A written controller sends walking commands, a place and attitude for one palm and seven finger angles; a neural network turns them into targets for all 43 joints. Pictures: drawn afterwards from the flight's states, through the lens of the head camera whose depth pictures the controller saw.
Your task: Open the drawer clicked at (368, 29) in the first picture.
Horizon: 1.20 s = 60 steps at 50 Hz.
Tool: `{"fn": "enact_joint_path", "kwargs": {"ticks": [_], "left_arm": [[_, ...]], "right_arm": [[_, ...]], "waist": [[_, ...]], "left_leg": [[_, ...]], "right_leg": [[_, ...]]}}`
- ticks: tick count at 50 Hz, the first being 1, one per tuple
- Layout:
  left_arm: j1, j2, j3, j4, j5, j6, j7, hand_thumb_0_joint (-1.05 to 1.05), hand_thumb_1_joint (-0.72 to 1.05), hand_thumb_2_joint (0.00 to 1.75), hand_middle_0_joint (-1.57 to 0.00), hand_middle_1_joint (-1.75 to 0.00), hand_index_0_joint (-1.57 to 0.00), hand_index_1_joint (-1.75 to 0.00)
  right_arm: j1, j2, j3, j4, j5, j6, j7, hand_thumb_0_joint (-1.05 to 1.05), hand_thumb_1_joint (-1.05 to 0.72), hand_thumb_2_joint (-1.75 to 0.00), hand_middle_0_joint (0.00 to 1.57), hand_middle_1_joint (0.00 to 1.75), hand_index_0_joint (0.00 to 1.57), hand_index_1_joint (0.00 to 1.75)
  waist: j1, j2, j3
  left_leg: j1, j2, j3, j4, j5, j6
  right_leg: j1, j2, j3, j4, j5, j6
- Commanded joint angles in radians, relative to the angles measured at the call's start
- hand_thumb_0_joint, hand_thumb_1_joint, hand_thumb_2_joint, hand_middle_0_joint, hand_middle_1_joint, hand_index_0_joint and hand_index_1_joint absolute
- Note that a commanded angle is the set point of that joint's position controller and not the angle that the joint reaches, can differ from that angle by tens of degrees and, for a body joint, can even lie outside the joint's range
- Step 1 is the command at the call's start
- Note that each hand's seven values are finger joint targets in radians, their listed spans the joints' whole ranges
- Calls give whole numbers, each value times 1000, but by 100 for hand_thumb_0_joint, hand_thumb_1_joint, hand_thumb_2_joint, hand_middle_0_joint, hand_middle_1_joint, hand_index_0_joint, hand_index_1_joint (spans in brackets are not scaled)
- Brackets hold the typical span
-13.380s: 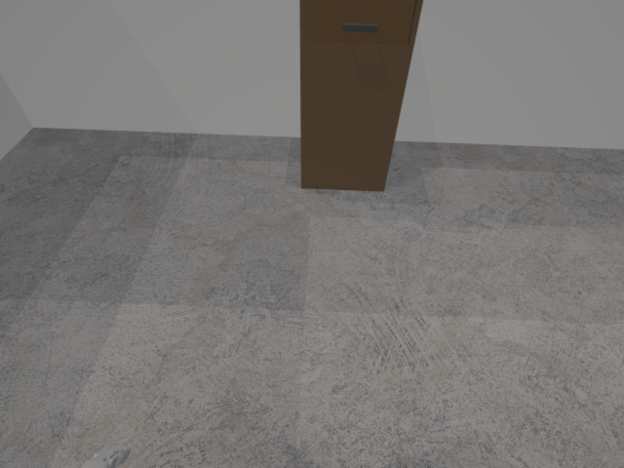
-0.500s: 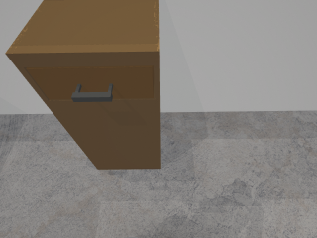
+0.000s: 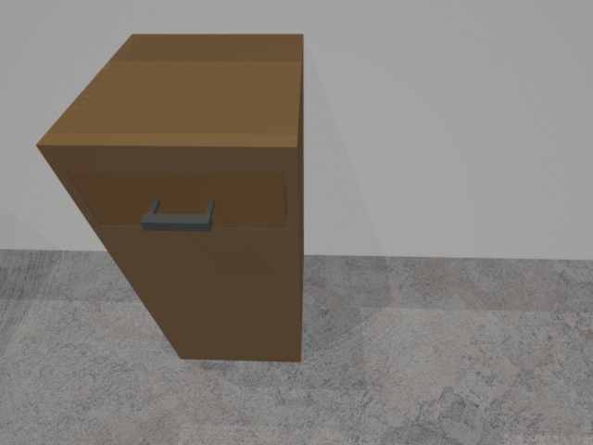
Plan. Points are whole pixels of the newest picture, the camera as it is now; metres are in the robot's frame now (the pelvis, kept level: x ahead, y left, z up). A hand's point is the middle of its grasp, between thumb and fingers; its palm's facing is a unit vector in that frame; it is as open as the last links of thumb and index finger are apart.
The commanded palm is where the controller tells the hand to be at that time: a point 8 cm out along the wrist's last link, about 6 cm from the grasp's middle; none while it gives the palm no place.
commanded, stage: come to a stop and stand still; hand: left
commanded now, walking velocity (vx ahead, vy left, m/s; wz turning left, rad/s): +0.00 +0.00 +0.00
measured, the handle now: (180, 213) +0.48 +0.24 +0.01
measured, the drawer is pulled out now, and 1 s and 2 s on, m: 0.00 0.00 0.00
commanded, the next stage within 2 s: look again from close up in 0.12 s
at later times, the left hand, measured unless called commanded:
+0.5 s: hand out of the picture -0.01 +0.17 -0.17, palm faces +0.04 -0.98 -0.20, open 7.4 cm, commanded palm none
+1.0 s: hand out of the picture +0.08 +0.22 -0.09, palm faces -0.01 -0.87 -0.49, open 7.3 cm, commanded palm +0.09 +0.22 -0.04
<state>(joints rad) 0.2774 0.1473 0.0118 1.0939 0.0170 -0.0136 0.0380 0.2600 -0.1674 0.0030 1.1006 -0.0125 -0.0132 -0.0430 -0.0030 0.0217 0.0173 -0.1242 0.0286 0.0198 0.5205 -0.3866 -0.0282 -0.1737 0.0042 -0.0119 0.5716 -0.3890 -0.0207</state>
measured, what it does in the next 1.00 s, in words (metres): stands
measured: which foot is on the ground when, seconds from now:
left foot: down 0.00-1.00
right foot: down 0.00-1.00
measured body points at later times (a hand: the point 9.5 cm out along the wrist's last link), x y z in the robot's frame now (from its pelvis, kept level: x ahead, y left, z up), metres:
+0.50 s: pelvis -0.01 +0.00 +0.00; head +0.00 -0.01 +0.45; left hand -0.01 +0.22 -0.15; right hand -0.03 -0.21 -0.16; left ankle -0.07 +0.14 -0.73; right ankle -0.05 -0.10 -0.73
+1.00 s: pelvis -0.03 +0.01 +0.00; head -0.01 -0.01 +0.45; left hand +0.08 +0.26 -0.06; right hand +0.02 -0.24 -0.14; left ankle -0.07 +0.14 -0.73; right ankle -0.05 -0.10 -0.73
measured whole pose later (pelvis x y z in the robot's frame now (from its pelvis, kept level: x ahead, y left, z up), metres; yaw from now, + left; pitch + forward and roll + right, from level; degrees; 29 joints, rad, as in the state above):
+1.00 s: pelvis -0.03 +0.01 +0.00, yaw +0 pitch +1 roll +1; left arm 0.46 0.24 -0.06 0.30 0.15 0.10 0.18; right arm 0.34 -0.20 -0.02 0.95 0.05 -0.22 -0.11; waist 0.03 0.03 0.00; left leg -0.20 0.01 0.04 0.53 -0.34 -0.01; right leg -0.26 -0.02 0.00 0.59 -0.35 -0.01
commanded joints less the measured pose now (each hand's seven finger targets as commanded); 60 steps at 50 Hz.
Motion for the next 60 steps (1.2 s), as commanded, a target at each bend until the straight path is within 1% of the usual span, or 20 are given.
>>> {"fn": "enact_joint_path", "kwargs": {"ticks": [1, 17, 24, 31, 42, 43, 44, 45, 46, 47, 48, 49, 51, 52, 54, 55, 56, 57, 59, 60], "left_arm": [[69, 114, 20, -30, -5, -13, 4, 0, 90, 90, -20, -30, -20, -30], [79, 94, 18, -22, -6, -9, 4, 0, 90, 90, -20, -30, -20, -30], [87, 88, 17, -16, -6, -10, 5, 0, 90, 90, -20, -30, -20, -30], [93, 80, 13, -13, -5, -9, 3, 0, 90, 90, -20, -30, -20, -30], [106, 75, 13, -9, -6, -13, 3, 0, 90, 90, -20, -30, -20, -30], [196, 132, 24, 34, 3, -38, 41, 0, 90, 90, -20, -30, -20, -30], [-610, 389, -84, -1519, 111, -214, 32, 0, 88, 89, -20, -32, -20, -32], [-195, 321, -1, -1199, 127, -108, 114, 0, 85, 88, -20, -33, -20, -33], [-155, 263, 5, -1195, 80, -36, 174, 0, 83, 87, -21, -34, -21, -34], [118, 58, -114, -1008, 120, 73, 182, 0, 81, 86, -21, -36, -21, -36], [-6, 48, -165, -1213, 148, 64, 172, 0, 78, 85, -21, -37, -21, -37], [24, 95, -159, -1254, 245, 55, 185, 0, 76, 84, -21, -39, -21, -39], [53, 84, -212, -1219, 414, 63, 232, 0, 71, 82, -21, -42, -21, -42], [54, 79, -227, -1168, 523, 69, 255, 0, 69, 81, -22, -43, -22, -43], [278, 65, -215, -1047, 699, 88, 297, 0, 64, 79, -22, -47, -22, -47], [362, 68, -202, -1001, 776, 87, 310, 0, 62, 78, -22, -48, -22, -48], [420, 115, -146, -986, 844, 74, 316, 0, 60, 77, -22, -50, -22, -50], [392, 154, -122, -1031, 905, 56, 322, 0, 57, 76, -22, -51, -22, -51], [306, 216, -75, -1120, 986, 27, 347, 0, 53, 74, -23, -54, -23, -54], [244, 243, -56, -1175, 1021, 23, 366, 0, 50, 73, -23, -55, -23, -55]], "right_arm": [[83, -63, -11, -10, -1, -5, -1, 0, -90, -90, 20, 30, 20, 30], [118, -48, -6, 28, -1, -8, -3, 0, -90, -90, 20, 30, 20, 30], [122, -43, -6, 31, 0, -10, -5, 0, -90, -90, 20, 30, 20, 30], [120, -34, -6, 33, 0, -8, -3, 0, -90, -90, 20, 30, 20, 30], [115, -37, -8, 31, 0, -13, -4, 0, -90, -90, 20, 30, 20, 30], [-40, -91, -27, -58, 13, -17, 10, 0, -90, -90, 20, 30, 20, 30], [-24, -237, -16, -410, 63, -183, -37, 0, -90, -90, 20, 30, 20, 30], [-79, -144, -28, -338, 47, -274, -86, 0, -90, -90, 20, 30, 20, 30], [-71, -148, -49, -281, 66, -299, -88, 0, -90, -90, 20, 30, 20, 30], [-61, -101, -38, -294, 75, -305, -84, 0, -90, -90, 20, 30, 20, 30], [-96, -132, -39, -377, 81, -320, -72, 0, -90, -90, 20, 30, 20, 30], [-100, -176, -49, -392, 57, -331, -67, 0, -90, -90, 20, 30, 20, 30], [-91, -191, -46, -464, 17, -309, -42, 0, -90, -90, 20, 30, 20, 30], [-80, -191, -51, -485, -3, -283, -28, 0, -90, -90, 20, 30, 20, 30], [-136, -199, -74, -568, -30, -218, 5, 0, -90, -90, 20, 30, 20, 30], [-157, -200, -78, -588, -37, -174, 26, 0, -90, -90, 20, 30, 20, 30], [-166, -197, -82, -599, -33, -126, 50, 0, -90, -90, 20, 30, 20, 30], [-197, -192, -71, -631, -29, -78, 68, 0, -90, -90, 20, 30, 20, 30], [-255, -178, -61, -693, -25, -19, 87, 0, -90, -90, 20, 30, 20, 30], [-270, -172, -59, -716, -26, 5, 92, 0, -90, -90, 20, 30, 20, 30]], "waist": [[-3, -37, 19], [2, -8, 47], [4, -17, 48], [3, -25, 74], [7, -10, 40], [67, -152, 107], [-43, 182, -405], [27, 345, -356], [20, 325, -280], [1, 170, -182], [3, 55, -125], [-9, 28, -191], [-37, -83, -138], [-35, -177, -135], [34, -279, -73], [67, -297, -50], [117, -303, -83], [138, -298, -121], [154, -233, -164], [156, -162, -184]], "left_leg": [[-37, 56, -23, -63, 355, 45], [-40, 65, -32, -92, 350, 49], [-39, 68, -35, -100, 363, 51], [-49, 65, -37, -120, 296, 51], [-30, 67, -39, -114, 349, 53], [-179, 63, 13, 143, 296, 19], [95, -29, 35, -38, 486, 77], [141, 2, 14, -82, 729, 84], [88, 28, -4, -47, 679, 46], [-7, 40, -14, -67, 609, 54], [-43, 32, -28, -40, 586, 57], [-36, 14, -21, 4, 571, 64], [-135, -21, -41, 59, 466, 66], [-176, -32, -39, 85, 414, 61], [-280, -52, -26, 95, 261, 45], [-330, -59, -12, 94, 217, 37], [-372, -60, 0, 95, 235, 31], [-405, -63, 9, 101, 241, 23], [-422, -76, 27, 118, 216, 24], [-409, -82, 34, 128, 204, 27]], "right_leg": [[19, -103, 77, -85, 528, -37], [7, -89, 69, -111, 424, -35], [5, -91, 71, -115, 430, -34], [-19, -87, 78, -138, 361, -31], [-8, -90, 74, -133, 398, -28], [-13, -170, 159, -172, 930, 30], [72, -81, 192, -45, 815, -31], [34, -30, 69, 24, 521, -36], [-80, -24, 5, -2, 279, -18], [-129, -16, -28, 4, 243, -6], [-132, -24, -22, -11, 330, -4], [-169, -17, -12, 0, 366, -7], [-268, -2, -27, 23, 312, -12], [-311, 8, -31, 33, 254, -12], [-338, 14, -13, 13, 95, -20], [-328, 16, 9, 13, 81, -29], [-277, 11, 44, 33, 149, -41], [-254, 5, 60, 68, 189, -50], [-236, -3, 83, 94, 186, -55], [-240, -1, 95, 98, 173, -57]]}}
